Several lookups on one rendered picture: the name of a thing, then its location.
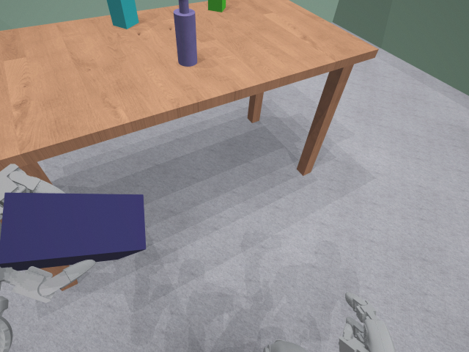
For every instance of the sponge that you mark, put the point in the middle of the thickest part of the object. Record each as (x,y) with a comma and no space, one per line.
(48,230)

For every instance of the robot left hand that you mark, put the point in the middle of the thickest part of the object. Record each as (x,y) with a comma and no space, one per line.
(34,283)

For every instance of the robot right hand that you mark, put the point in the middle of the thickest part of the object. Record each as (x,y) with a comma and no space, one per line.
(373,336)

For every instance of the table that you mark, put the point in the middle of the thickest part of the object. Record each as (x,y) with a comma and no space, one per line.
(72,84)

